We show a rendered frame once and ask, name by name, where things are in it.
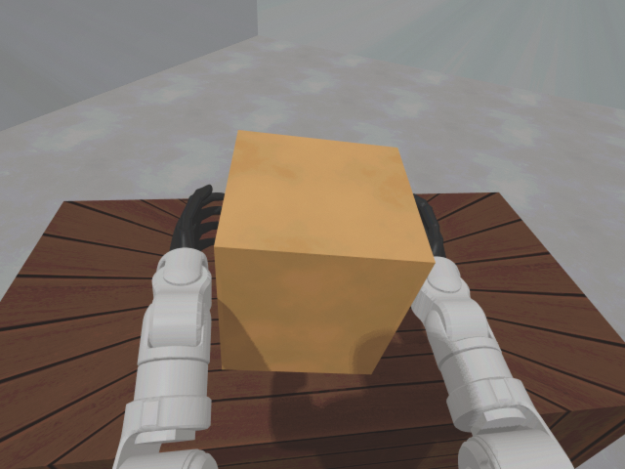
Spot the right robot forearm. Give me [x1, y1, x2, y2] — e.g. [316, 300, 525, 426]
[411, 256, 574, 469]

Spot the carton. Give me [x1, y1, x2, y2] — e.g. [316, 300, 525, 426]
[214, 130, 436, 374]

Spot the right robot hand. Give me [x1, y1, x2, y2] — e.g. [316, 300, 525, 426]
[413, 193, 446, 258]

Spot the right robot upper arm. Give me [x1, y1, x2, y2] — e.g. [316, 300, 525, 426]
[458, 429, 572, 469]

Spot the left robot forearm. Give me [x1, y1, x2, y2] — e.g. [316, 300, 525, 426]
[112, 248, 212, 469]

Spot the pedestal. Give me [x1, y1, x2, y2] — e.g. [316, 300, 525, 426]
[0, 192, 625, 469]

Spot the left robot hand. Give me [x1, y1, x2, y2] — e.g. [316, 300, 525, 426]
[170, 185, 225, 251]

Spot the left robot upper arm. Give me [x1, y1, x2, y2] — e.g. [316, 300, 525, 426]
[119, 448, 218, 469]

